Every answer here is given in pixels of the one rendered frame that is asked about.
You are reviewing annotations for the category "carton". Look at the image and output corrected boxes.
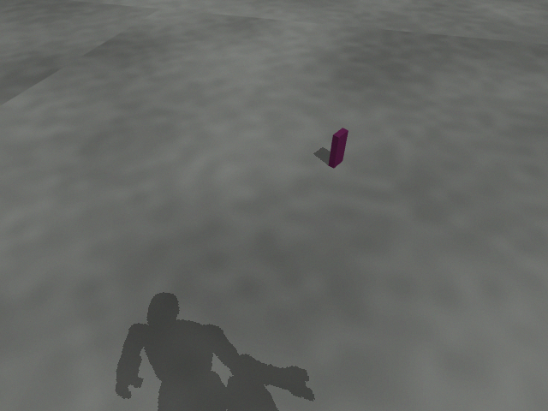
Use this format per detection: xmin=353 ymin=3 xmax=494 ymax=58
xmin=329 ymin=128 xmax=348 ymax=169

